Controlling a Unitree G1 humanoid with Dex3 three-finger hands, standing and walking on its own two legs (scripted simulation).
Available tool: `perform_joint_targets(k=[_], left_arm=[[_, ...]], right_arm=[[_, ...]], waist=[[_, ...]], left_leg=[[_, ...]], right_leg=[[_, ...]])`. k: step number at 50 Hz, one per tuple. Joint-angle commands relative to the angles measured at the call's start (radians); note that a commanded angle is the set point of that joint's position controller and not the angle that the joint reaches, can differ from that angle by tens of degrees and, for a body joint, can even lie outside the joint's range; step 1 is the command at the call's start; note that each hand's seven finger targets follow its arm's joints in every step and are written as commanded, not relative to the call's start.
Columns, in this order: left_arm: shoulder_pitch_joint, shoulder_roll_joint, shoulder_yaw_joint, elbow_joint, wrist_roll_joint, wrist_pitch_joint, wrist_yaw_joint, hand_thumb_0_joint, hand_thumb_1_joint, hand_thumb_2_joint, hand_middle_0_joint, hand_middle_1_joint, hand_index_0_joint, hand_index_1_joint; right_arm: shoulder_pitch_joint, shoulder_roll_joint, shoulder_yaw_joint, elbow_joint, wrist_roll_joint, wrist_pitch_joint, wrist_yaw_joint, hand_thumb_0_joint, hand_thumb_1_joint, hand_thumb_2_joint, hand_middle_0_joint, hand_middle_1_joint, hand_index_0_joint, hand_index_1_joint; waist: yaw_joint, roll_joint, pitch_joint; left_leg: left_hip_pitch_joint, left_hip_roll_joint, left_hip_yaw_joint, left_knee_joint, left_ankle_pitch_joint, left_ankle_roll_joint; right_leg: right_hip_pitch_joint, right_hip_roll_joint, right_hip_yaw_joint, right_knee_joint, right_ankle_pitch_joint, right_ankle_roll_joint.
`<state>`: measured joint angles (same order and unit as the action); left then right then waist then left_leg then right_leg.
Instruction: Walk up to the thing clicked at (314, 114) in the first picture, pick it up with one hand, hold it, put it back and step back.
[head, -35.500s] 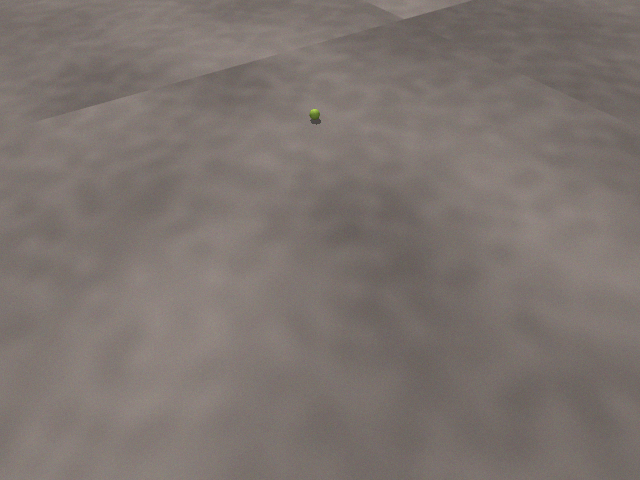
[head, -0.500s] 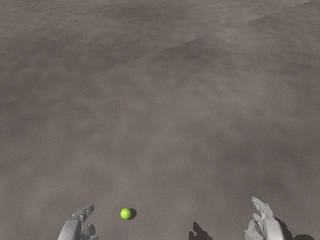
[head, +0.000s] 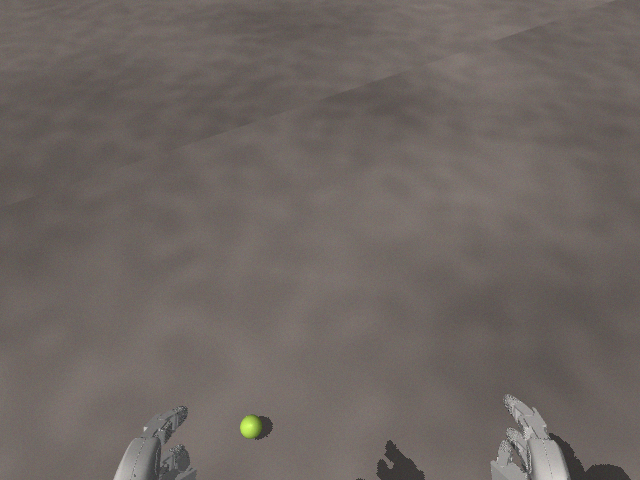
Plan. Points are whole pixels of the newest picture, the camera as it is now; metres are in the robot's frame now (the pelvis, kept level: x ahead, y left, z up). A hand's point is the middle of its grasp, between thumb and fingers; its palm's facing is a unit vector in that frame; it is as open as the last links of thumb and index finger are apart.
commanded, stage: home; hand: left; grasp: from above
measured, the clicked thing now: (251, 426) +0.40 +0.23 -0.68
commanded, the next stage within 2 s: stand in 0.14 s
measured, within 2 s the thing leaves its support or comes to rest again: neither
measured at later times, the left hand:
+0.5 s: hand out of the picture +0.12 +0.23 -0.10, palm faces +0.02 -0.94 -0.34, open 7.4 cm
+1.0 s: hand out of the picture +0.03 +0.24 -0.10, palm faces +0.03 -0.94 -0.33, open 7.4 cm
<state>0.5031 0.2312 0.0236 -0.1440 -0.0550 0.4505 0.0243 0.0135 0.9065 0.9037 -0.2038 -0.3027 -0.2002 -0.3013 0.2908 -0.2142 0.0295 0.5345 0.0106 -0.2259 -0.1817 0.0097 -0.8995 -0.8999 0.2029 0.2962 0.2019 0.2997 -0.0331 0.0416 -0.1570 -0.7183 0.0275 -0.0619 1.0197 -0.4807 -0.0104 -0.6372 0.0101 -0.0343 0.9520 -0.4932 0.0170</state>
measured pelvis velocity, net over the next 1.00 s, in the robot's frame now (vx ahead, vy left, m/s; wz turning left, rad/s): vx -0.01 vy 0.01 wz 0.00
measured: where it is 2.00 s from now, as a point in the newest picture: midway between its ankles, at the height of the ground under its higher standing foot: outside the picture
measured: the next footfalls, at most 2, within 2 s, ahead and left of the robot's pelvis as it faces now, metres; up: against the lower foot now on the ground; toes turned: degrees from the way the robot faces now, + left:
none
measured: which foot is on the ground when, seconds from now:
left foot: down 0.00-1.00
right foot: down 0.00-1.00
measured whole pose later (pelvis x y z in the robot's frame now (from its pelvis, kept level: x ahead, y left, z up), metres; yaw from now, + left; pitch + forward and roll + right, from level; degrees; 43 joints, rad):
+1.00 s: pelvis -0.01 +0.01 +0.06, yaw +0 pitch -4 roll +0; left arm 0.18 0.28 0.03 1.12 0.03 0.01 0.03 0.01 0.91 0.90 -0.21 -0.30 -0.20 -0.30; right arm 0.16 -0.28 -0.04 1.10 -0.02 0.00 -0.02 0.00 -0.90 -0.90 0.20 0.30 0.20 0.30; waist 0.02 0.01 0.07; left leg -0.15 -0.01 -0.02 0.41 -0.19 0.01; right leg -0.10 -0.03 0.00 0.39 -0.22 0.03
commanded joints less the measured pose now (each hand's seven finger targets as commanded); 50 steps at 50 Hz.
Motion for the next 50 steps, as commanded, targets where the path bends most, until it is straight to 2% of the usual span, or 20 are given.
perform_joint_targets(k=[1,6,8,9,11,12,13,14,16,18,20,22,23,25,28,32,37,41,44,50], left_arm=[[-0.001,0.093,0.069,-0.192,0.003,-0.044,0.006,0.0,0.9,0.9,-0.2,-0.299,-0.2,-0.299],[-0.017,0.093,0.059,-0.19,0.008,-0.05,0.006,0.0,0.9,0.9,-0.2,-0.299,-0.2,-0.299],[-0.033,0.113,0.078,-0.228,0.006,-0.052,0.009,0.0,0.9,0.9,-0.2,-0.299,-0.2,-0.299],[0.004,0.088,0.059,-0.173,0.008,-0.046,0.006,0.0,0.9,0.9,-0.2,-0.299,-0.2,-0.299],[0.001,0.085,0.056,-0.173,0.007,-0.045,0.005,0.0,0.9,0.9,-0.2,-0.299,-0.2,-0.299],[-0.308,0.186,0.065,0.178,0.124,-0.254,0.043,0.0,0.9,0.9,-0.2,-0.3,-0.2,-0.3],[-0.209,0.209,0.088,0.328,0.122,-0.324,0.038,0.0,0.9,0.9,-0.2,-0.3,-0.2,-0.301],[-0.195,0.208,0.081,0.382,0.127,-0.357,0.031,0.0,0.9,0.9,-0.2,-0.3,-0.2,-0.301],[-0.231,0.217,0.067,0.473,0.127,-0.398,0.022,0.0,0.9,0.9,-0.2,-0.3,-0.2,-0.301],[-0.274,0.206,0.069,0.565,0.109,-0.403,0.016,0.0,0.9,0.9,-0.2,-0.3,-0.2,-0.301],[-0.291,0.198,0.066,0.651,0.104,-0.416,0.021,0.0,0.9,0.9,-0.2,-0.3,-0.2,-0.301],[-0.315,0.192,0.066,0.727,0.102,-0.43,0.023,0.0,0.9,0.9,-0.2,-0.3,-0.2,-0.301],[-0.308,0.19,0.067,0.768,0.103,-0.436,0.022,0.0,0.9,0.9,-0.2,-0.3,-0.2,-0.301],[-0.325,0.199,0.069,0.829,0.103,-0.449,0.021,0.0,0.9,0.9,-0.2,-0.3,-0.2,-0.301],[-0.317,0.203,0.067,0.916,0.096,-0.459,0.022,0.0,0.9,0.9,-0.2,-0.3,-0.2,-0.301],[-0.316,0.211,0.062,1.012,0.089,-0.461,0.024,0.0,0.9,0.9,-0.2,-0.3,-0.2,-0.301],[-0.321,0.217,0.056,1.109,0.085,-0.46,0.023,0.0,0.9,0.9,-0.2,-0.3,-0.2,-0.301],[-0.329,0.222,0.05,1.158,0.087,-0.466,0.023,0.0,0.9,0.9,-0.2,-0.3,-0.2,-0.301],[-0.336,0.225,0.048,1.187,0.089,-0.462,0.021,0.0,0.9,0.9,-0.2,-0.3,-0.2,-0.301],[-0.341,0.236,0.046,1.221,0.087,-0.466,0.016,0.0,0.9,0.9,-0.2,-0.3,-0.2,-0.301]], right_arm=[[-0.064,-0.125,-0.052,-0.167,-0.004,-0.057,-0.014,0.0,-0.9,-0.9,0.2,0.3,0.2,0.3],[-0.063,-0.124,-0.052,-0.167,-0.004,-0.055,-0.014,0.0,-0.9,-0.9,0.2,0.3,0.2,0.3],[-0.057,-0.121,-0.051,-0.162,-0.004,-0.056,-0.015,0.0,-0.9,-0.9,0.2,0.3,0.2,0.3],[-0.061,-0.123,-0.05,-0.164,-0.004,-0.055,-0.014,0.0,-0.9,-0.9,0.2,0.3,0.2,0.3],[-0.065,-0.126,-0.053,-0.167,-0.004,-0.054,-0.012,0.0,-0.9,-0.9,0.2,0.3,0.2,0.3],[-0.137,-0.235,-0.085,0.092,-0.122,0.043,0.047,0.0,-0.901,-0.9,0.2,0.299,0.2,0.299],[-0.149,-0.252,-0.11,0.096,-0.122,0.085,0.078,0.0,-0.9,-0.9,0.2,0.3,0.2,0.3],[-0.133,-0.259,-0.113,0.072,-0.126,0.106,0.094,0.0,-0.9,-0.9,0.2,0.3,0.2,0.3],[-0.12,-0.227,-0.109,0.12,-0.089,0.124,0.128,0.0,-0.9,-0.9,0.2,0.3,0.2,0.3],[-0.136,-0.217,-0.108,0.158,-0.062,0.133,0.151,0.0,-0.9,-0.9,0.2,0.3,0.2,0.3],[-0.159,-0.206,-0.116,0.195,-0.057,0.145,0.164,0.0,-0.9,-0.9,0.2,0.3,0.2,0.3],[-0.155,-0.217,-0.115,0.229,-0.063,0.156,0.163,0.0,-0.9,-0.9,0.2,0.3,0.2,0.3],[-0.171,-0.214,-0.117,0.242,-0.064,0.162,0.164,0.0,-0.9,-0.9,0.2,0.3,0.2,0.3],[-0.164,-0.216,-0.116,0.27,-0.063,0.172,0.16,0.0,-0.9,-0.9,0.2,0.3,0.2,0.3],[-0.156,-0.22,-0.116,0.317,-0.056,0.181,0.154,0.0,-0.9,-0.9,0.2,0.3,0.2,0.3],[-0.16,-0.238,-0.11,0.375,-0.051,0.188,0.147,0.0,-0.9,-0.9,0.2,0.3,0.2,0.3],[-0.15,-0.248,-0.107,0.438,-0.043,0.197,0.142,0.0,-0.9,-0.9,0.2,0.3,0.2,0.3],[-0.159,-0.251,-0.105,0.469,-0.037,0.199,0.143,0.0,-0.9,-0.9,0.2,0.3,0.2,0.3],[-0.161,-0.258,-0.104,0.488,-0.037,0.203,0.145,0.0,-0.9,-0.9,0.2,0.3,0.2,0.3],[-0.177,-0.262,-0.1,0.51,-0.035,0.202,0.15,0.0,-0.9,-0.9,0.2,0.3,0.2,0.3]], waist=[[-0.003,0.006,-0.1],[-0.012,0.014,-0.093],[0.0,0.013,-0.087],[-0.007,0.014,-0.076],[-0.009,0.016,-0.083],[0.076,-0.024,0.139],[0.077,-0.076,0.055],[0.055,-0.088,0.051],[0.047,-0.085,-0.005],[0.057,-0.087,0.012],[0.067,-0.065,0.031],[0.061,-0.023,0.057],[0.068,-0.014,0.067],[0.054,-0.038,0.099],[0.055,-0.028,0.092],[0.054,-0.005,0.121],[0.048,-0.009,0.158],[0.048,-0.029,0.171],[0.045,-0.023,0.207],[0.05,-0.03,0.204]], left_leg=[[0.144,-0.022,0.016,-0.162,0.224,0.022],[0.147,-0.019,0.014,-0.162,0.231,0.021],[0.135,-0.021,0.016,-0.163,0.214,0.021],[0.138,-0.02,0.013,-0.168,0.211,0.02],[0.14,-0.019,0.011,-0.17,0.215,0.02],[0.183,0.041,-0.036,-0.267,0.416,0.074],[0.235,0.022,0.004,-0.245,0.408,0.081],[0.241,0.011,-0.015,-0.243,0.373,0.081],[0.321,-0.005,0.005,-0.256,0.354,0.074],[0.359,-0.006,0.0,-0.294,0.354,0.067],[0.384,0.005,-0.025,-0.334,0.322,0.071],[0.393,0.031,-0.056,-0.403,0.309,0.075],[0.383,0.034,-0.065,-0.422,0.278,0.078],[0.4,0.029,-0.049,-0.448,0.264,0.07],[0.466,0.036,-0.05,-0.477,0.362,0.062],[0.508,0.049,-0.062,-0.563,0.389,0.054],[0.537,0.057,-0.068,-0.653,0.323,0.046],[0.579,0.06,-0.06,-0.669,0.356,0.041],[0.555,0.06,-0.068,-0.711,0.268,0.037],[0.562,0.067,-0.073,-0.739,0.264,0.035]], right_leg=[[0.021,0.022,-0.03,-0.15,0.211,-0.018],[0.011,0.024,-0.03,-0.146,0.216,-0.017],[0.013,0.021,-0.029,-0.148,0.202,-0.019],[0.012,0.023,-0.031,-0.146,0.199,-0.019],[0.011,0.024,-0.032,-0.143,0.201,-0.02],[0.179,-0.049,0.054,-0.165,0.232,-0.05],[0.219,-0.065,0.11,-0.212,0.241,-0.082],[0.198,-0.059,0.136,-0.233,0.247,-0.101],[0.279,-0.098,0.166,-0.236,0.33,-0.097],[0.271,-0.092,0.14,-0.264,0.315,-0.076],[0.27,-0.09,0.125,-0.294,0.263,-0.062],[0.296,-0.075,0.102,-0.304,0.269,-0.044],[0.317,-0.077,0.098,-0.324,0.252,-0.045],[0.332,-0.082,0.108,-0.372,0.257,-0.047],[0.382,-0.092,0.106,-0.414,0.348,-0.044],[0.432,-0.093,0.099,-0.482,0.37,-0.04],[0.491,-0.098,0.097,-0.558,0.34,-0.03],[0.498,-0.108,0.099,-0.602,0.351,-0.027],[0.498,-0.104,0.094,-0.623,0.311,-0.023],[0.51,-0.112,0.1,-0.646,0.306,-0.025]])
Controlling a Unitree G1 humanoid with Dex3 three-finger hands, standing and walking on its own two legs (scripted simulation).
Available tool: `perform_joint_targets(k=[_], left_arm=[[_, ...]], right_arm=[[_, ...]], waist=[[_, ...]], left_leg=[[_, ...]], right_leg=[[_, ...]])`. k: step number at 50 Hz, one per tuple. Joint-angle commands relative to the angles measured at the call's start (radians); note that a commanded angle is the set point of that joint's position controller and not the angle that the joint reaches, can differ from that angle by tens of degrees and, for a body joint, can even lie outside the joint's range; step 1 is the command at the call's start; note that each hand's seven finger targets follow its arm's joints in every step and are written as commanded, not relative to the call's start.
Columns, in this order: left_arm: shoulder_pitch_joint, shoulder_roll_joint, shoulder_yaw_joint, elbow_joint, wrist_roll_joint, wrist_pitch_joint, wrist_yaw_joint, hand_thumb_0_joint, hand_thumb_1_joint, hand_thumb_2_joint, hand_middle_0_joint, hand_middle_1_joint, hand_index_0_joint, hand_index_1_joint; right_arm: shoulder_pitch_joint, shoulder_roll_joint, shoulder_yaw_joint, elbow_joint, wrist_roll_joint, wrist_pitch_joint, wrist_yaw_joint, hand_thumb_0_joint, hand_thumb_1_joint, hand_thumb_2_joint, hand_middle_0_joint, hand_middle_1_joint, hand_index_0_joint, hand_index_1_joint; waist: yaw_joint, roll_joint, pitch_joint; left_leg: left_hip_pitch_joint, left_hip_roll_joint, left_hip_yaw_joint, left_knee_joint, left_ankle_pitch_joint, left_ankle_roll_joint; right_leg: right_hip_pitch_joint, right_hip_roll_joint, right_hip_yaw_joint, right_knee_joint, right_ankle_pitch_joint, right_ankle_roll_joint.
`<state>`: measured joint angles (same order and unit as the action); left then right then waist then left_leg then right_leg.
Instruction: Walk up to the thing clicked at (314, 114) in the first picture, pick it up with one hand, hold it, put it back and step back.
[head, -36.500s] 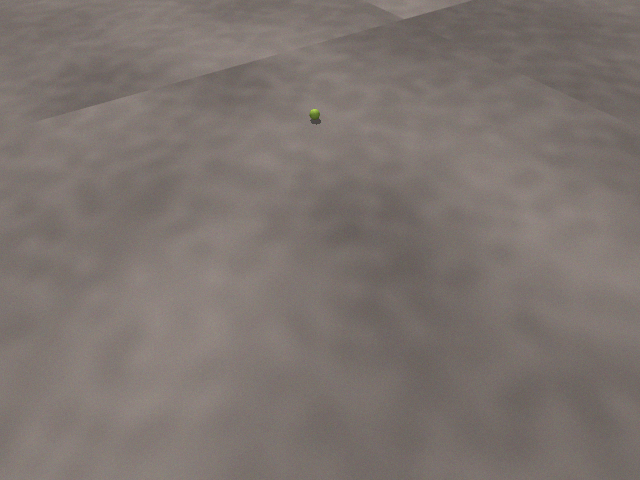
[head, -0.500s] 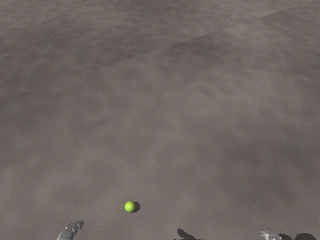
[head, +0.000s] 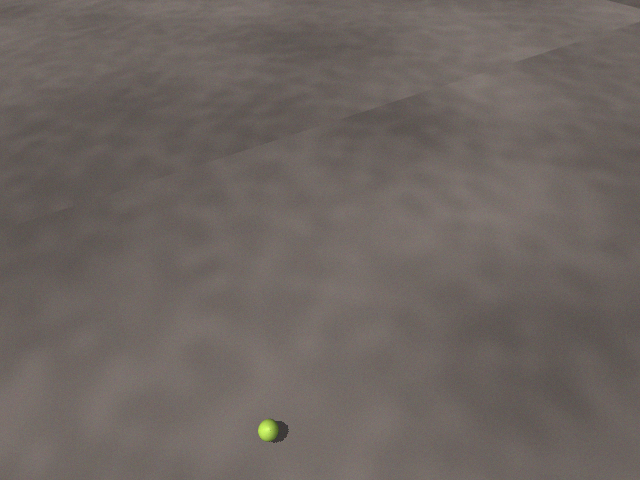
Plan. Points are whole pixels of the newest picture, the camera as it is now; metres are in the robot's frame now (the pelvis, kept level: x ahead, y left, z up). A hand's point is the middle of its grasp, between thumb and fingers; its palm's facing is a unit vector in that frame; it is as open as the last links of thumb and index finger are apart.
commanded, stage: stand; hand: left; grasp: from above
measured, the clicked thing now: (268, 430) +0.41 +0.22 -0.75
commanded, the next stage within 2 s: step back in 1.76 s
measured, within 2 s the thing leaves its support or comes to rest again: neither
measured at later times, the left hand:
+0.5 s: hand out of the picture +0.05 +0.23 -0.16, palm faces +0.01 -0.94 -0.33, open 7.4 cm
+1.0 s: hand out of the picture +0.08 +0.23 -0.16, palm faces +0.00 -0.94 -0.33, open 7.4 cm
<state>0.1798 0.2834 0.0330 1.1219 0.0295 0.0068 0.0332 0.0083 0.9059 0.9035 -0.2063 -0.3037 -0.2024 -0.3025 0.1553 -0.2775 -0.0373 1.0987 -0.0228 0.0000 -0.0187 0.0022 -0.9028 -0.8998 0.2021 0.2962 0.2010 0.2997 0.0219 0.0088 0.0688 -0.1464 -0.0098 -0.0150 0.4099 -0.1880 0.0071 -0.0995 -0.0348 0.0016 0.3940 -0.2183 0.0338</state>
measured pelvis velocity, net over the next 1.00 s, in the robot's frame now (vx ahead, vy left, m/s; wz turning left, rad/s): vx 0.01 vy -0.01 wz -0.01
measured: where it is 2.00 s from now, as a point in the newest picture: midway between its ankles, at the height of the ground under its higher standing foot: outside the picture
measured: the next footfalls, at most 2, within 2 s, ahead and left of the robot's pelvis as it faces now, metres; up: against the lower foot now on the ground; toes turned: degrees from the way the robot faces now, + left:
none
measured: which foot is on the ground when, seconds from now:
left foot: down 0.00-1.00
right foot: down 0.00-1.00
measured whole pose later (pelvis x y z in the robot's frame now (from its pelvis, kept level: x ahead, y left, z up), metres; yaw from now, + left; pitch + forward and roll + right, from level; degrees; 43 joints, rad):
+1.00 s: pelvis +0.01 -0.01 +0.00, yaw -1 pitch -3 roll +0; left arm 0.11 0.32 0.02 1.16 0.01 -0.01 0.01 0.01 0.91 0.90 -0.21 -0.30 -0.20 -0.30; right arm 0.11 -0.32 -0.01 1.15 -0.01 -0.01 -0.01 0.00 -0.90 -0.90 0.20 0.30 0.20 0.30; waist 0.00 0.01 0.07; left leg -0.13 0.01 -0.01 0.35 -0.17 -0.01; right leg -0.08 -0.02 0.01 0.32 -0.19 0.02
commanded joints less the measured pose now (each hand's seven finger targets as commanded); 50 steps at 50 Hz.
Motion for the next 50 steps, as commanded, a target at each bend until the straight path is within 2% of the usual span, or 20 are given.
perform_joint_targets(k=[1,8,11,19,22,31,33,36,39,42,45,50], left_arm=[[-0.023,0.182,0.035,-0.041,0.003,-0.023,0.007,0.0,0.9,0.9,-0.2,-0.3,-0.2,-0.301],[-0.04,0.197,0.033,-0.026,0.0,-0.025,0.004,0.0,0.9,0.9,-0.2,-0.3,-0.2,-0.301],[-0.052,0.207,0.032,-0.023,0.0,-0.029,0.004,0.0,0.9,0.9,-0.2,-0.3,-0.2,-0.301],[-0.055,0.221,0.032,-0.02,-0.005,-0.027,-0.002,0.0,0.9,0.9,-0.2,-0.3,-0.2,-0.301],[-0.068,0.224,0.032,-0.018,-0.004,-0.031,-0.003,0.0,0.9,0.9,-0.2,-0.3,-0.2,-0.301],[-0.076,0.223,0.03,-0.014,-0.009,-0.028,-0.007,0.0,0.9,0.9,-0.2,-0.3,-0.2,-0.301],[-0.076,0.224,0.029,-0.014,-0.01,-0.029,-0.007,0.0,0.9,0.9,-0.2,-0.3,-0.2,-0.301],[-0.07,0.221,0.028,-0.013,-0.011,-0.03,-0.01,0.0,0.9,0.9,-0.2,-0.3,-0.2,-0.301],[-0.079,0.226,0.03,-0.018,-0.012,-0.031,-0.009,0.0,0.9,0.9,-0.2,-0.3,-0.2,-0.301],[-0.087,0.229,0.029,-0.018,-0.011,-0.033,-0.009,0.0,0.9,0.9,-0.2,-0.3,-0.2,-0.301],[-0.095,0.233,0.029,-0.02,-0.013,-0.031,-0.01,0.0,0.9,0.9,-0.2,-0.3,-0.2,-0.301],[-0.1,0.237,0.031,-0.026,-0.014,-0.033,-0.011,0.0,0.9,0.9,-0.2,-0.3,-0.2,-0.301]], right_arm=[[-0.05,-0.204,-0.034,-0.053,-0.001,-0.023,-0.012,0.0,-0.9,-0.9,0.2,0.3,0.2,0.3],[-0.058,-0.21,-0.029,-0.035,0.0,-0.022,-0.008,0.0,-0.9,-0.9,0.2,0.3,0.2,0.3],[-0.055,-0.211,-0.028,-0.028,0.002,-0.021,-0.006,0.0,-0.9,-0.9,0.2,0.3,0.2,0.3],[-0.067,-0.228,-0.02,-0.022,0.002,-0.021,-0.004,0.0,-0.9,-0.9,0.2,0.3,0.2,0.3],[-0.061,-0.222,-0.016,-0.019,0.004,-0.021,-0.002,0.0,-0.9,-0.9,0.2,0.3,0.2,0.3],[-0.06,-0.235,-0.01,-0.009,0.005,-0.024,-0.004,0.0,-0.9,-0.9,0.2,0.3,0.2,0.3],[-0.065,-0.232,-0.01,-0.012,0.005,-0.025,-0.003,0.0,-0.9,-0.9,0.2,0.3,0.2,0.3],[-0.063,-0.239,-0.009,-0.008,0.005,-0.028,-0.004,0.0,-0.9,-0.9,0.2,0.3,0.2,0.3],[-0.07,-0.243,-0.009,-0.012,0.007,-0.03,-0.003,0.0,-0.9,-0.9,0.2,0.3,0.2,0.3],[-0.067,-0.243,-0.007,-0.009,0.007,-0.029,-0.003,0.0,-0.9,-0.9,0.2,0.3,0.2,0.3],[-0.07,-0.245,-0.006,-0.007,0.006,-0.027,-0.004,0.0,-0.9,-0.9,0.2,0.3,0.2,0.3],[-0.08,-0.25,-0.006,-0.01,0.008,-0.03,-0.002,0.0,-0.9,-0.9,0.2,0.3,0.2,0.3]], waist=[[-0.006,0.007,-0.02],[-0.011,0.007,-0.021],[-0.016,-0.019,-0.027],[-0.012,0.02,-0.026],[-0.018,-0.013,-0.036],[-0.02,0.006,-0.047],[-0.02,-0.005,-0.055],[-0.019,0.0,-0.063],[-0.02,-0.007,-0.074],[-0.023,-0.01,-0.079],[-0.022,0.002,-0.06],[-0.02,-0.001,-0.087]], left_leg=[[-0.009,0.104,-0.119,-0.127,-0.033,0.019],[-0.004,0.108,-0.114,-0.135,-0.041,0.017],[0.013,0.108,-0.107,-0.123,0.002,0.017],[-0.014,0.115,-0.111,-0.143,-0.045,0.015],[0.003,0.114,-0.102,-0.128,0.0,0.017],[0.011,0.12,-0.099,-0.132,0.014,0.017],[0.021,0.122,-0.097,-0.13,0.055,0.017],[0.028,0.123,-0.093,-0.123,0.058,0.019],[0.046,0.128,-0.092,-0.114,0.124,0.019],[0.051,0.131,-0.091,-0.111,0.142,0.019],[0.027,0.126,-0.091,-0.124,0.091,0.015],[0.046,0.133,-0.088,-0.115,0.153,0.019]], right_leg=[[-0.03,-0.067,0.062,-0.093,0.033,-0.039],[-0.035,-0.072,0.068,-0.114,0.019,-0.04],[-0.034,-0.077,0.076,-0.125,0.023,-0.039],[-0.031,-0.075,0.076,-0.122,0.017,-0.045],[-0.028,-0.079,0.08,-0.129,0.028,-0.043],[-0.018,-0.081,0.082,-0.122,0.059,-0.047],[-0.017,-0.081,0.08,-0.122,0.072,-0.047],[-0.008,-0.085,0.084,-0.12,0.099,-0.047],[-0.008,-0.084,0.08,-0.12,0.127,-0.044],[0.002,-0.088,0.08,-0.121,0.14,-0.042],[-0.002,-0.087,0.082,-0.13,0.105,-0.042],[0.015,-0.091,0.079,-0.119,0.158,-0.044]])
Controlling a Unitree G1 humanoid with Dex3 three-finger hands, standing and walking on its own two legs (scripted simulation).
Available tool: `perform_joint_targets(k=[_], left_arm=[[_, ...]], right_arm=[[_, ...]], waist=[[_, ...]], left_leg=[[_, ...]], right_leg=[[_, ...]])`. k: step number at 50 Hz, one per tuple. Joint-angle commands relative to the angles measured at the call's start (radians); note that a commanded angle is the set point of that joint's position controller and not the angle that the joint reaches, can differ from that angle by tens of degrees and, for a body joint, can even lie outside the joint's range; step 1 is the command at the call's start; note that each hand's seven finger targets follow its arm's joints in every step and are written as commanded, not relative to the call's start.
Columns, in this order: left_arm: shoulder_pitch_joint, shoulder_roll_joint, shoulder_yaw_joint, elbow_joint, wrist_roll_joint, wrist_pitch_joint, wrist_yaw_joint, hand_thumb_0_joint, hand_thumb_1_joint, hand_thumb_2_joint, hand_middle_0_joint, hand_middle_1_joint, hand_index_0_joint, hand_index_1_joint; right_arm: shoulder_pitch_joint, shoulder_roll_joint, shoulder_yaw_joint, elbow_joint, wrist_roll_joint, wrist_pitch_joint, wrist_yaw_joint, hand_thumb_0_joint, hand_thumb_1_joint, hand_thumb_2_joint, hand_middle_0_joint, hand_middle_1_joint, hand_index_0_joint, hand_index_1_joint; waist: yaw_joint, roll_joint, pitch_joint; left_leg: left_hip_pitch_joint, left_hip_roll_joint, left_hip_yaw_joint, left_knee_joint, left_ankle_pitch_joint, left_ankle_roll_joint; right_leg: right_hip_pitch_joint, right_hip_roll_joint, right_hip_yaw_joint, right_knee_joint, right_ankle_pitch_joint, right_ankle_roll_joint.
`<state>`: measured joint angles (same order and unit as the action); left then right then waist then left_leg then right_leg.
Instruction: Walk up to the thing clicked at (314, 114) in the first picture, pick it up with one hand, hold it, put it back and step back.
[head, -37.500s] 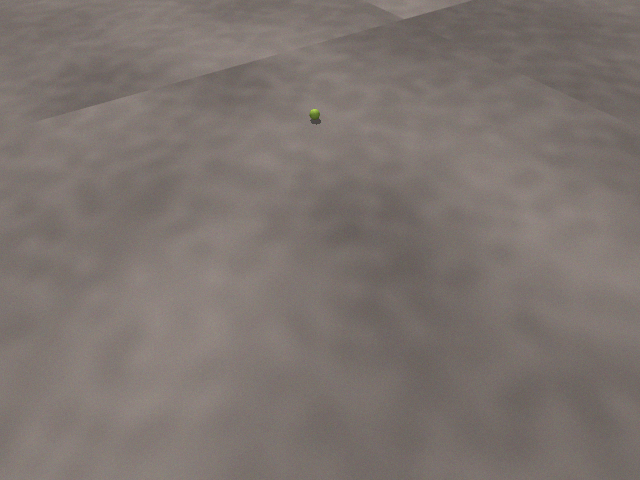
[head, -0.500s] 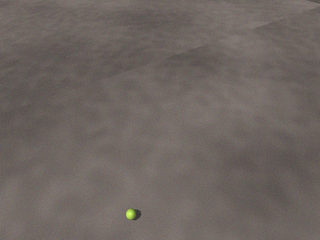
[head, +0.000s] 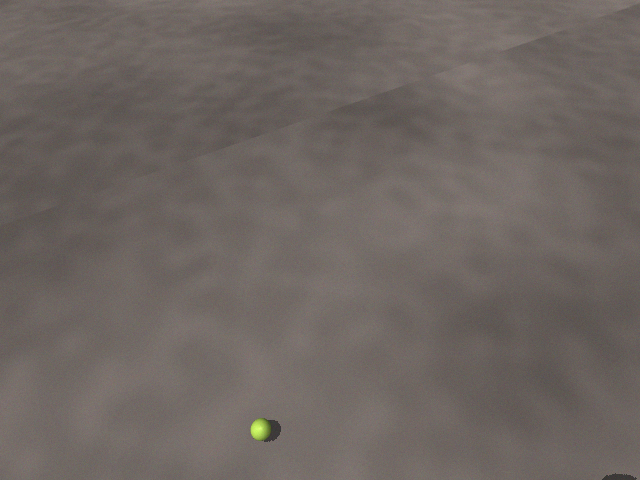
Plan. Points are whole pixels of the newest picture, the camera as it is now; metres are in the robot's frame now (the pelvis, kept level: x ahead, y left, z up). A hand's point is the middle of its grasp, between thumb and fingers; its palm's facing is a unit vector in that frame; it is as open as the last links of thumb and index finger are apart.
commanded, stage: stand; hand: left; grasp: from above
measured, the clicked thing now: (260, 429) +0.40 +0.24 -0.75
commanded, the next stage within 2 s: step back in 0.76 s
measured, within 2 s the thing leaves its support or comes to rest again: neither
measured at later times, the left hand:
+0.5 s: hand out of the picture +0.07 +0.25 -0.16, palm faces +0.00 -0.94 -0.33, open 7.4 cm
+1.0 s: hand out of the picture +0.07 +0.27 -0.17, palm faces -0.03 -0.91 -0.40, open 7.4 cm
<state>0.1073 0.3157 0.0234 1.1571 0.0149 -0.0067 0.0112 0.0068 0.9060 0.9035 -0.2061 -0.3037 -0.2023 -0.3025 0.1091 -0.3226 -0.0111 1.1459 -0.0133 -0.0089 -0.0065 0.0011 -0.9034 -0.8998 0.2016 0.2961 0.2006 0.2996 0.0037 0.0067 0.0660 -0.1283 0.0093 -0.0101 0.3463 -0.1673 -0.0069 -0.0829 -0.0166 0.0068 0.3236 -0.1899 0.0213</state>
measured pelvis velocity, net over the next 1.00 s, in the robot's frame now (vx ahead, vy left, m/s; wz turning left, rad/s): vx -0.04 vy -0.01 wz -0.02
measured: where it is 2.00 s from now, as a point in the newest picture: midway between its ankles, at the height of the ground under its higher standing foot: outside the picture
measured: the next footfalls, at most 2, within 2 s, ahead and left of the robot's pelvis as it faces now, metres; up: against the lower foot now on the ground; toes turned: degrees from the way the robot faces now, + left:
left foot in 1.38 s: -0.10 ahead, +0.12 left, +0.00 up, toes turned +0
right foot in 1.76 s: -0.20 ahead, -0.13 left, +0.00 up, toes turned +0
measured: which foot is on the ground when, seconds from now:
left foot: down 0.00-1.00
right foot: down 0.00-1.00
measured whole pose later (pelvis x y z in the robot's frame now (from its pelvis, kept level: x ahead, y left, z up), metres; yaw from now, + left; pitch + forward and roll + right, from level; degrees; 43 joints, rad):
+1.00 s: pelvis -0.04 -0.01 -0.02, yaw -1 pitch -2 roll +1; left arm 0.07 0.40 0.04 1.00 0.00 0.02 0.01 0.01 0.91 0.90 -0.21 -0.30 -0.20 -0.30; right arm 0.04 -0.38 -0.05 1.01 0.01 0.05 0.02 0.00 -0.90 -0.90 0.20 0.30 0.20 0.30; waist 0.00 -0.02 0.17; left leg -0.31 0.01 0.00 0.57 -0.22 0.00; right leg -0.31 -0.01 0.02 0.63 -0.28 -0.03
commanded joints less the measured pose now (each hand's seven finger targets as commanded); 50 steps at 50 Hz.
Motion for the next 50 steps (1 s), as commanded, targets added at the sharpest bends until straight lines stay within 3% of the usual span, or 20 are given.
perform_joint_targets(k=[1,9,15,23,31,37,38,40,43,45,47,49,50], left_arm=[[-0.03,0.204,0.041,-0.062,0.001,-0.019,0.011,0.0,0.9,0.9,-0.2,-0.3,-0.2,-0.301],[-0.026,0.207,0.039,-0.06,-0.001,-0.016,0.006,0.0,0.9,0.9,-0.2,-0.3,-0.2,-0.301],[-0.026,0.21,0.037,-0.067,-0.001,-0.019,0.008,0.0,0.9,0.9,-0.2,-0.3,-0.2,-0.3],[-0.029,0.218,0.037,-0.068,-0.001,-0.02,0.005,0.0,0.9,0.9,-0.2,-0.3,-0.2,-0.3],[-0.026,0.221,0.035,-0.073,-0.002,-0.023,0.005,0.0,0.9,0.9,-0.2,-0.3,-0.2,-0.3],[-0.028,0.223,0.033,-0.077,-0.002,-0.023,0.004,0.0,0.9,0.9,-0.2,-0.3,-0.2,-0.3],[-0.033,0.301,0.065,-0.103,-0.024,-0.014,0.009,0.0,0.9,0.9,-0.2,-0.3,-0.2,-0.3],[-0.017,0.285,0.066,-0.133,-0.026,-0.009,0.015,0.0,0.9,0.9,-0.2,-0.3,-0.2,-0.3],[-0.019,0.265,0.064,-0.182,-0.023,0.004,0.014,0.0,0.9,0.9,-0.2,-0.3,-0.2,-0.3],[-0.014,0.258,0.06,-0.205,-0.017,0.014,0.013,0.0,0.9,0.9,-0.2,-0.3,-0.2,-0.3],[0.019,0.253,0.06,-0.213,-0.012,0.022,0.011,0.0,0.9,0.9,-0.2,-0.3,-0.2,-0.3],[0.083,0.253,0.067,-0.209,-0.004,0.029,0.007,0.0,0.9,0.9,-0.2,-0.3,-0.2,-0.3],[0.112,0.254,0.075,-0.205,-0.002,0.031,0.005,0.0,0.9,0.9,-0.2,-0.3,-0.2,-0.3]], right_arm=[[-0.029,-0.203,-0.032,-0.058,-0.002,-0.022,-0.015,0.0,-0.9,-0.9,0.2,0.3,0.2,0.3],[-0.041,-0.209,-0.032,-0.058,-0.001,-0.024,-0.013,0.0,-0.9,-0.9,0.2,0.3,0.2,0.3],[-0.045,-0.216,-0.034,-0.061,-0.001,-0.025,-0.014,0.0,-0.9,-0.9,0.2,0.3,0.2,0.3],[-0.041,-0.213,-0.031,-0.06,-0.001,-0.021,-0.01,0.0,-0.9,-0.9,0.2,0.3,0.2,0.3],[-0.041,-0.22,-0.034,-0.062,0.001,-0.023,-0.009,0.0,-0.9,-0.9,0.2,0.3,0.2,0.3],[-0.036,-0.223,-0.032,-0.063,-0.001,-0.021,-0.007,0.0,-0.9,-0.9,0.2,0.3,0.2,0.3],[-0.071,-0.283,-0.055,-0.082,0.01,-0.002,-0.001,0.0,-0.9,-0.9,0.2,0.3,0.2,0.3],[-0.038,-0.274,-0.06,-0.106,0.021,0.009,0.001,0.0,-0.9,-0.9,0.2,0.3,0.2,0.3],[-0.034,-0.284,-0.076,-0.146,0.022,0.022,0.005,0.0,-0.9,-0.9,0.2,0.3,0.2,0.3],[-0.045,-0.299,-0.088,-0.172,0.019,0.032,0.005,0.0,-0.9,-0.9,0.2,0.3,0.2,0.3],[-0.066,-0.307,-0.095,-0.203,0.016,0.04,0.005,0.0,-0.9,-0.9,0.2,0.3,0.2,0.3],[-0.105,-0.318,-0.105,-0.243,0.009,0.045,0.005,0.0,-0.9,-0.9,0.2,0.3,0.2,0.3],[-0.123,-0.315,-0.105,-0.259,0.009,0.049,0.005,0.0,-0.9,-0.9,0.2,0.3,0.2,0.3]], waist=[[-0.005,0.0,-0.09],[-0.001,0.002,-0.072],[-0.001,-0.002,-0.099],[-0.006,0.0,-0.071],[-0.006,-0.002,-0.096],[-0.009,0.006,-0.079],[-0.01,-0.011,0.017],[-0.019,-0.001,-0.072],[-0.023,0.031,-0.148],[-0.023,0.062,-0.151],[-0.012,0.11,-0.15],[0.013,0.162,-0.157],[0.026,0.163,-0.156]], left_leg=[[0.028,0.114,-0.088,-0.051,0.15,0.034],[0.031,0.113,-0.094,-0.068,0.124,0.025],[0.052,0.118,-0.087,-0.047,0.186,0.032],[0.022,0.111,-0.09,-0.066,0.08,0.027],[0.051,0.118,-0.087,-0.051,0.151,0.03],[0.027,0.116,-0.085,-0.059,0.102,0.03],[-0.036,0.098,-0.099,0.033,0.266,0.05],[-0.02,0.107,-0.088,0.084,0.368,0.072],[-0.023,0.131,-0.109,0.106,0.35,0.113],[-0.052,0.152,-0.133,0.108,0.315,0.146],[-0.1,0.187,-0.17,0.101,0.257,0.183],[-0.195,0.231,-0.208,0.114,0.182,0.221],[-0.256,0.239,-0.217,0.128,0.141,0.226]], right_leg=[[0.004,-0.111,0.074,-0.042,0.147,-0.033],[-0.015,-0.104,0.071,-0.049,0.104,-0.033],[-0.001,-0.11,0.071,-0.046,0.164,-0.034],[-0.014,-0.109,0.077,-0.06,0.093,-0.036],[-0.008,-0.113,0.079,-0.051,0.146,-0.037],[-0.009,-0.112,0.081,-0.06,0.117,-0.038],[-0.096,-0.098,0.091,0.032,0.302,-0.048],[-0.057,-0.09,0.07,0.102,0.356,-0.064],[-0.075,-0.062,0.059,0.199,0.257,-0.081],[-0.116,-0.039,0.053,0.265,0.178,-0.085],[-0.126,-0.01,0.031,0.359,0.081,-0.085],[-0.095,0.014,0.014,0.463,-0.079,-0.091],[-0.07,0.021,0.017,0.478,-0.144,-0.095]])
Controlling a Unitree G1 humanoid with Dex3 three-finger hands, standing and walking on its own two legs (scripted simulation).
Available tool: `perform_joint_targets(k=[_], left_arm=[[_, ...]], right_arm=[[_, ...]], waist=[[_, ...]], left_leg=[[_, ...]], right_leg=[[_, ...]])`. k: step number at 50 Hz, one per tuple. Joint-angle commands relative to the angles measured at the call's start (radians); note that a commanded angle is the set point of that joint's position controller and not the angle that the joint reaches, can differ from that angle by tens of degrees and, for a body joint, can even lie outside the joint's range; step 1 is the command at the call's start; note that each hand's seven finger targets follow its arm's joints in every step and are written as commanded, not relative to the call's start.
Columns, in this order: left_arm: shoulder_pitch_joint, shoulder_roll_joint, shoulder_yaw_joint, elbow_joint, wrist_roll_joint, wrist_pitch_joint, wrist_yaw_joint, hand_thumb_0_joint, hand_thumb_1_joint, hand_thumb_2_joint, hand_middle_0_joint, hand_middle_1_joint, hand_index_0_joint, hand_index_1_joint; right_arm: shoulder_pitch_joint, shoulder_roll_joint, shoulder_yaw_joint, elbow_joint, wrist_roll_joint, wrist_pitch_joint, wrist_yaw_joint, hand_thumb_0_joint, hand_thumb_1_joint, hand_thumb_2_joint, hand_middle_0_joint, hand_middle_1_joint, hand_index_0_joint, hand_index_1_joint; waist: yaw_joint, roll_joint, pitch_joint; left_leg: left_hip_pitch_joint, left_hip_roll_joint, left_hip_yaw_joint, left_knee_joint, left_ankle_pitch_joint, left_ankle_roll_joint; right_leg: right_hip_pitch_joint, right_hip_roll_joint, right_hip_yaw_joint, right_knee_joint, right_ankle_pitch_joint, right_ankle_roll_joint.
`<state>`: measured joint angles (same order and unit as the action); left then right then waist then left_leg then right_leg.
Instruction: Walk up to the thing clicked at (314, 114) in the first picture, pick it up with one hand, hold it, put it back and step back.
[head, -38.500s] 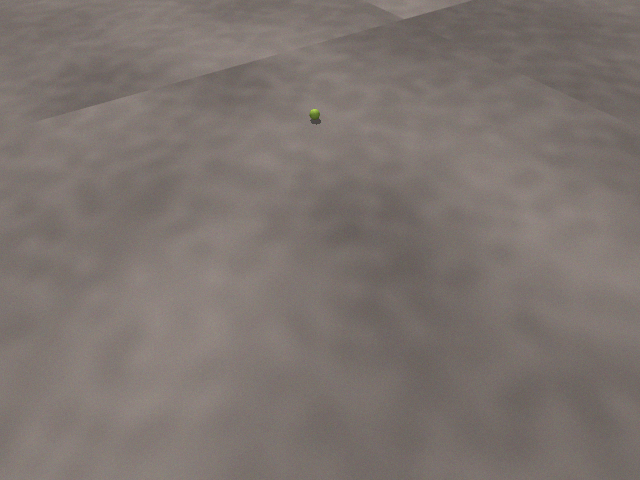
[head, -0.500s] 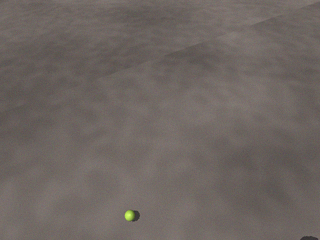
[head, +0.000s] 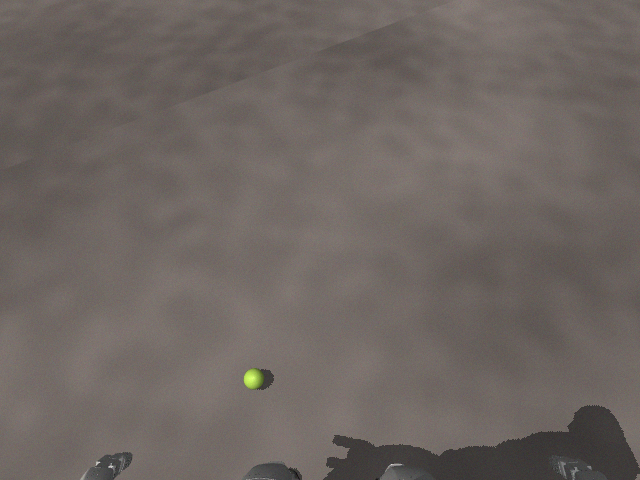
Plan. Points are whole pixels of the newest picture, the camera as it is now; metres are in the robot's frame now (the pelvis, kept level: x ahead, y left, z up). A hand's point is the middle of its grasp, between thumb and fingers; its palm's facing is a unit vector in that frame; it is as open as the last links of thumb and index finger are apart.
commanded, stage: step back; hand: left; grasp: from above
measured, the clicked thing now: (253, 378) +0.43 +0.25 -0.73
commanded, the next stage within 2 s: none
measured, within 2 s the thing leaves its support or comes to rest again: neither
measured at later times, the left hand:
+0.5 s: hand out of the picture +0.00 +0.29 -0.16, palm faces +0.03 -0.92 -0.38, open 7.4 cm
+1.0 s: hand out of the picture -0.13 +0.26 -0.13, palm faces -0.02 -0.90 -0.43, open 7.4 cm
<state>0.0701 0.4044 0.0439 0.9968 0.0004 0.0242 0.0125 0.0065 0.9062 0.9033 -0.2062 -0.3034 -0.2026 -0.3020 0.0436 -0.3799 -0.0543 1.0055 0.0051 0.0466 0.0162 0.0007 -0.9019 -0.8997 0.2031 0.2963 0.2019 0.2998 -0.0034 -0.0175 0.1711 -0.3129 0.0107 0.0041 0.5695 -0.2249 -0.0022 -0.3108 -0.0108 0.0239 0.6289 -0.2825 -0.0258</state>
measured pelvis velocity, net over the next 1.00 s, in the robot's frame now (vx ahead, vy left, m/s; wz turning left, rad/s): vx -0.24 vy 0.00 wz -0.02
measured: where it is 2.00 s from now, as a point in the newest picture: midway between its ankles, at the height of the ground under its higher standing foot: outside the picture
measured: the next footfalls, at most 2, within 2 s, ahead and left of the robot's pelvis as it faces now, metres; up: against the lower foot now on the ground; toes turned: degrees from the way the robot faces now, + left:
left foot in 0.38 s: -0.07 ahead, +0.12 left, +0.00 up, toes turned +1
right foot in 0.76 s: -0.16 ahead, -0.12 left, +0.00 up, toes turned +1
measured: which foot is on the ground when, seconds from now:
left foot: down 0.00-0.06, up 0.08-0.36, down 0.38-0.78, up 0.80-1.00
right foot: down 0.00-0.38, up 0.40-0.74, down 0.76-1.00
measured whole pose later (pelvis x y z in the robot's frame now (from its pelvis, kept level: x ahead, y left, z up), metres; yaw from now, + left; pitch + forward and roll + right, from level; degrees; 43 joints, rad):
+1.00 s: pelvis -0.24 +0.00 +0.00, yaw -1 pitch -2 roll +1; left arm 0.16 0.35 0.05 0.79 0.03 0.03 0.02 0.01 0.90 0.90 -0.21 -0.30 -0.21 -0.30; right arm 0.16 -0.41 -0.05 0.88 0.01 0.06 -0.02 0.00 -0.90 -0.90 0.20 0.30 0.20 0.30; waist 0.02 0.03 0.17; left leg -0.41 -0.10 -0.12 1.05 -0.52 -0.02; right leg -0.32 0.00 0.05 0.62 -0.26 -0.01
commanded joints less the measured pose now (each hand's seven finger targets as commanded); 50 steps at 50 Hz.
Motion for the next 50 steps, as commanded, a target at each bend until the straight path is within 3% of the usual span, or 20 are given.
perform_joint_targets(k=[1,2,3,4,5,8,13,16,18,19,20,24,30,36,37,38,39,40,43,50], left_arm=[[0.176,0.171,0.06,-0.046,0.016,0.0,0.001,0.0,0.9,0.9,-0.2,-0.3,-0.2,-0.3],[0.194,0.188,0.068,-0.047,0.02,-0.004,-0.001,0.0,0.9,0.9,-0.2,-0.3,-0.2,-0.3],[0.172,0.257,0.082,-0.071,0.028,-0.012,0.001,0.0,0.9,0.9,-0.2,-0.3,-0.2,-0.3],[0.078,0.35,0.1,-0.121,0.042,-0.022,0.003,0.0,0.9,0.9,-0.2,-0.3,-0.2,-0.3],[0.015,0.342,0.101,-0.157,0.044,-0.026,0.01,0.0,0.9,0.9,-0.2,-0.3,-0.2,-0.3],[-0.081,0.24,0.084,-0.197,0.043,-0.026,0.023,0.0,0.9,0.9,-0.2,-0.3,-0.2,-0.3],[0.085,0.224,0.09,-0.2,0.044,-0.014,0.033,0.0,0.9,0.9,-0.2,-0.3,-0.2,-0.3],[0.052,0.251,0.092,-0.227,0.026,0.0,0.025,0.0,0.9,0.9,-0.2,-0.3,-0.2,-0.3],[0.048,0.203,0.074,-0.247,0.011,0.013,0.018,0.0,0.9,0.9,-0.2,-0.3,-0.2,-0.3],[0.071,0.15,0.06,-0.261,0.008,0.011,0.017,0.0,0.9,0.9,-0.2,-0.3,-0.2,-0.3],[-0.008,0.186,0.079,-0.262,0.017,0.009,0.034,0.0,0.9,0.9,-0.2,-0.3,-0.2,-0.3],[0.091,0.169,0.085,-0.207,-0.001,0.008,0.033,0.0,0.9,0.9,-0.2,-0.3,-0.2,-0.3],[0.071,0.155,0.083,-0.238,0.014,-0.004,0.02,0.0,0.9,0.9,-0.2,-0.3,-0.2,-0.3],[0.211,0.134,0.083,-0.174,0.023,-0.019,0.01,0.0,0.9,0.9,-0.2,-0.3,-0.2,-0.3],[0.231,0.153,0.086,-0.169,0.032,-0.027,0.014,0.0,0.9,0.9,-0.2,-0.3,-0.2,-0.3],[0.217,0.213,0.103,-0.179,0.045,-0.035,0.015,0.0,0.9,0.9,-0.2,-0.3,-0.2,-0.3],[0.171,0.319,0.125,-0.204,0.031,-0.029,0.009,0.0,0.9,0.9,-0.2,-0.3,-0.2,-0.3],[0.129,0.34,0.127,-0.238,0.046,-0.037,0.012,0.0,0.9,0.9,-0.2,-0.3,-0.2,-0.3],[0.025,0.23,0.102,-0.274,0.029,-0.035,0.022,0.0,0.9,0.9,-0.2,-0.3,-0.2,-0.3],[0.133,0.201,0.095,-0.292,0.033,-0.012,0.034,0.0,0.9,0.9,-0.2,-0.3,-0.2,-0.3]], right_arm=[[-0.074,-0.256,-0.062,-0.139,-0.012,-0.003,-0.016,0.0,-0.9,-0.9,0.2,0.3,0.2,0.3],[-0.082,-0.238,-0.058,-0.153,-0.009,0.003,-0.014,0.0,-0.9,-0.9,0.2,0.3,0.2,0.3],[-0.092,-0.191,-0.05,-0.168,-0.003,0.009,-0.018,0.0,-0.9,-0.9,0.2,0.3,0.2,0.3],[-0.032,-0.164,-0.043,-0.167,-0.013,0.018,-0.027,0.0,-0.9,-0.9,0.2,0.3,0.2,0.3],[0.029,-0.195,-0.056,-0.145,-0.012,0.022,-0.028,0.0,-0.9,-0.9,0.2,0.3,0.2,0.3],[0.153,-0.221,-0.065,-0.1,0.01,0.011,-0.025,0.0,-0.9,-0.9,0.2,0.3,0.2,0.3],[0.091,-0.199,-0.037,-0.153,-0.017,-0.003,-0.03,0.0,-0.9,-0.9,0.2,0.3,0.2,0.3],[0.189,-0.194,-0.043,-0.125,-0.03,-0.01,-0.028,0.0,-0.9,-0.9,0.2,0.3,0.2,0.3],[0.228,-0.221,-0.06,-0.108,-0.049,-0.021,-0.028,0.0,-0.9,-0.9,0.2,0.3,0.2,0.3],[0.184,-0.319,-0.084,-0.135,-0.066,-0.023,-0.022,0.0,-0.9,-0.9,0.2,0.3,0.2,0.3],[0.142,-0.392,-0.094,-0.155,-0.047,-0.023,-0.014,0.0,-0.9,-0.9,0.2,0.3,0.2,0.3],[0.012,-0.25,-0.053,-0.192,-0.044,-0.034,-0.037,0.0,-0.9,-0.9,0.2,0.3,0.2,0.3],[0.129,-0.24,-0.059,-0.2,-0.029,-0.032,-0.047,0.0,-0.9,-0.9,0.2,0.3,0.2,0.3],[0.06,-0.266,-0.063,-0.235,-0.018,-0.009,-0.037,0.0,-0.9,-0.9,0.2,0.3,0.2,0.3],[0.059,-0.246,-0.055,-0.233,-0.009,-0.006,-0.035,0.0,-0.9,-0.9,0.2,0.3,0.2,0.3],[0.072,-0.203,-0.042,-0.237,-0.003,-0.004,-0.03,0.0,-0.9,-0.9,0.2,0.3,0.2,0.3],[0.011,-0.173,-0.039,-0.255,0.0,-0.003,-0.037,0.0,-0.9,-0.9,0.2,0.3,0.2,0.3],[0.002,-0.204,-0.055,-0.242,-0.009,0.004,-0.047,0.0,-0.9,-0.9,0.2,0.3,0.2,0.3],[0.111,-0.206,-0.048,-0.194,0.014,-0.003,-0.047,0.0,-0.9,-0.9,0.2,0.3,0.2,0.3],[0.116,-0.184,-0.035,-0.222,-0.014,-0.019,-0.051,0.0,-0.9,-0.9,0.2,0.3,0.2,0.3]], waist=[[0.048,0.166,-0.256],[0.062,0.079,-0.24],[0.076,-0.151,-0.171],[0.047,-0.245,-0.139],[0.015,-0.192,-0.142],[-0.035,-0.102,-0.187],[0.065,-0.142,-0.256],[0.01,-0.211,-0.271],[-0.023,-0.069,-0.249],[-0.008,0.205,-0.239],[-0.058,0.284,-0.21],[0.041,0.149,-0.147],[-0.036,0.152,-0.188],[0.017,0.198,-0.257],[0.027,0.155,-0.264],[0.016,0.006,-0.252],[0.051,-0.254,-0.197],[0.061,-0.235,-0.148],[-0.016,-0.097,-0.167],[0.06,-0.172,-0.222]], left_leg=[[-0.117,0.22,-0.224,-0.047,0.151,0.213],[-0.142,0.136,-0.173,0.088,0.057,0.167],[-0.205,-0.075,-0.079,0.338,-0.193,0.064],[-0.176,-0.153,-0.142,0.576,-0.396,0.037],[-0.145,-0.127,-0.202,0.693,-0.387,0.029],[-0.115,-0.113,-0.166,0.711,-0.257,0.004],[-0.165,-0.059,-0.097,0.305,-0.31,-0.008],[-0.01,-0.049,-0.025,0.042,-0.217,0.022],[0.145,0.025,-0.111,-0.18,0.009,0.047],[0.223,0.253,-0.431,-0.227,0.141,0.131],[0.088,0.372,-0.529,-0.242,0.276,0.28],[0.098,0.216,-0.239,-0.145,0.433,0.204],[0.292,0.263,-0.244,-0.063,0.544,0.276],[0.155,0.214,-0.198,0.023,0.34,0.187],[0.095,0.185,-0.173,0.057,0.254,0.142],[-0.095,0.098,-0.14,0.159,0.062,0.074],[-0.173,-0.092,-0.044,0.353,-0.293,0.014],[-0.142,-0.086,-0.157,0.574,-0.429,0.002],[-0.17,-0.134,-0.194,0.667,-0.293,0.001],[-0.153,-0.059,-0.094,0.251,-0.303,-0.017]], right_leg=[[0.174,0.007,0.02,0.144,-0.059,-0.059],[0.148,-0.06,0.113,0.023,0.005,-0.089],[0.056,-0.249,0.378,-0.283,0.121,-0.165],[-0.084,-0.399,0.572,-0.379,0.137,-0.263],[-0.125,-0.411,0.561,-0.365,0.135,-0.295],[-0.039,-0.245,0.272,-0.245,0.194,-0.211],[0.272,-0.254,0.24,-0.126,0.433,-0.201],[0.212,-0.244,0.225,-0.09,0.463,-0.164],[0.017,-0.161,0.146,0.0,0.241,-0.069],[-0.186,0.011,0.045,0.179,-0.057,-0.008],[-0.186,0.112,0.087,0.375,-0.386,0.021],[-0.231,0.131,0.183,0.647,-0.218,0.004],[-0.213,0.085,0.118,0.425,-0.264,0.058],[0.1,0.048,-0.026,-0.159,0.005,0.023],[0.169,0.035,0.002,-0.24,0.109,0.007],[0.244,-0.099,0.233,-0.238,0.162,-0.035],[0.109,-0.311,0.48,-0.291,0.274,-0.218],[-0.022,-0.405,0.586,-0.296,0.361,-0.301],[0.066,-0.223,0.255,-0.17,0.525,-0.186],[0.287,-0.231,0.235,-0.089,0.59,-0.192]])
